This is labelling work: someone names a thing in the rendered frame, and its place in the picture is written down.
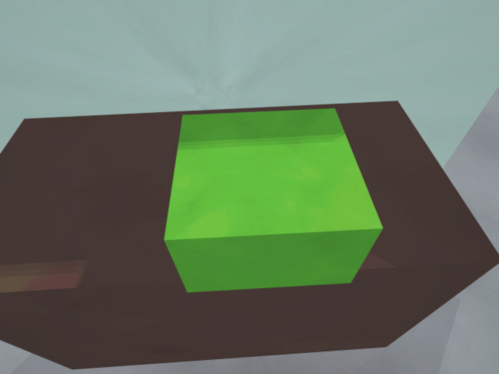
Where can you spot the pedestal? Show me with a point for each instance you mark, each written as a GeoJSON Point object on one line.
{"type": "Point", "coordinates": [87, 281]}

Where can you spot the carton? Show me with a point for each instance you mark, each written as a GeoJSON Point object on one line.
{"type": "Point", "coordinates": [267, 199]}

